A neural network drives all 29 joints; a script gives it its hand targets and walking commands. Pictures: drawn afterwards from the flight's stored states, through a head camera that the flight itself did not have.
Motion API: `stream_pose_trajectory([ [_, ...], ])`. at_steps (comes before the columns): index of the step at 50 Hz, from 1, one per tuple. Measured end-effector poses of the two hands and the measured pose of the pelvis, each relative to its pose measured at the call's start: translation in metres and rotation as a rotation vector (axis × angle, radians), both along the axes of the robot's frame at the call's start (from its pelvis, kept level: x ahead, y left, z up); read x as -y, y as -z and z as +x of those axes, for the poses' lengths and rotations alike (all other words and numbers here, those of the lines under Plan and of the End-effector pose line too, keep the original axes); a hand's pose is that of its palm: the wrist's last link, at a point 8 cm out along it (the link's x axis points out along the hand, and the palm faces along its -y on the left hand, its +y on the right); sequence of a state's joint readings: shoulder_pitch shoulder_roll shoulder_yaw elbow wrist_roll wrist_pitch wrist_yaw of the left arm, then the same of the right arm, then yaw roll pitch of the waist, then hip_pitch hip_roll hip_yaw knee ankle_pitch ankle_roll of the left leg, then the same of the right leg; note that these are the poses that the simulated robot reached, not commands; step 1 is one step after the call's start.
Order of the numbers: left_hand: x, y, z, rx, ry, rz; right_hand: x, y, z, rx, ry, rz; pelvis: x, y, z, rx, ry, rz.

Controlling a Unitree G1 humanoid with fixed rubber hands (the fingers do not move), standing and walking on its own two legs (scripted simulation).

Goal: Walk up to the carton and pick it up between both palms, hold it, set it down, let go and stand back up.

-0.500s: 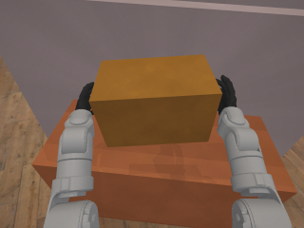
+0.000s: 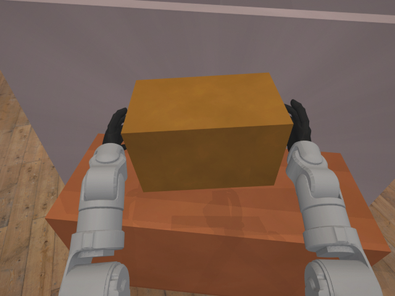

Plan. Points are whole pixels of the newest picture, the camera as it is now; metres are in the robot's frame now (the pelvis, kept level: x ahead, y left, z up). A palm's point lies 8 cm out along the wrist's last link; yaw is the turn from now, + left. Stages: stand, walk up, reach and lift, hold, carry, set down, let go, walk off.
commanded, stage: hold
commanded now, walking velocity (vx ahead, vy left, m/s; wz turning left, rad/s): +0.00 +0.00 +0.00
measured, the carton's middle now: (205, 133) +0.40 +0.00 +0.16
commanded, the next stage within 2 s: none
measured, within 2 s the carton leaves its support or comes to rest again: neither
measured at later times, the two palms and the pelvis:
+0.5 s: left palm (116, 149) +0.35 +0.17 +0.15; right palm (299, 143) +0.36 -0.19 +0.17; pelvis +0.00 -0.01 +0.00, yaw +0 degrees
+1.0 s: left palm (113, 147) +0.35 +0.18 +0.16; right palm (297, 139) +0.36 -0.18 +0.18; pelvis +0.00 -0.01 +0.00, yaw +0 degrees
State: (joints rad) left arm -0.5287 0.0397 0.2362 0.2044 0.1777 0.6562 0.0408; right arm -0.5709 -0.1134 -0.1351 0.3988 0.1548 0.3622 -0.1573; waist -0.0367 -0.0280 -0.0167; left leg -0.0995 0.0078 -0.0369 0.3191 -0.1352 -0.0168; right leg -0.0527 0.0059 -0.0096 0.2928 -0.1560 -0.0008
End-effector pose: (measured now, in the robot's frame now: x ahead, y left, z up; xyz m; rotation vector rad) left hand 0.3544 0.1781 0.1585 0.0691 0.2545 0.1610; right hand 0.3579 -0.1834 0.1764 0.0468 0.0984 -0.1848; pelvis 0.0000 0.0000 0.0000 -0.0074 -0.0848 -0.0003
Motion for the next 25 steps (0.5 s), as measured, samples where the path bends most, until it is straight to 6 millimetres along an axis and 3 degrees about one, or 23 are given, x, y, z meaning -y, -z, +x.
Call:
stream_pose_trajectory([
  [13, 0.0083, 0.0037, 0.0014, 0.000, 0.012, -0.007, 0.0082, 0.0020, -0.0037, 0.002, 0.013, 0.002, 0.0051, 0.0001, -0.0015, 0.002, 0.004, -0.001],
  [25, 0.0039, 0.0062, -0.0027, -0.020, -0.002, -0.001, 0.0037, 0.0055, -0.0025, -0.015, 0.001, 0.009, 0.0084, 0.0003, -0.0046, 0.005, -0.002, 0.001],
])
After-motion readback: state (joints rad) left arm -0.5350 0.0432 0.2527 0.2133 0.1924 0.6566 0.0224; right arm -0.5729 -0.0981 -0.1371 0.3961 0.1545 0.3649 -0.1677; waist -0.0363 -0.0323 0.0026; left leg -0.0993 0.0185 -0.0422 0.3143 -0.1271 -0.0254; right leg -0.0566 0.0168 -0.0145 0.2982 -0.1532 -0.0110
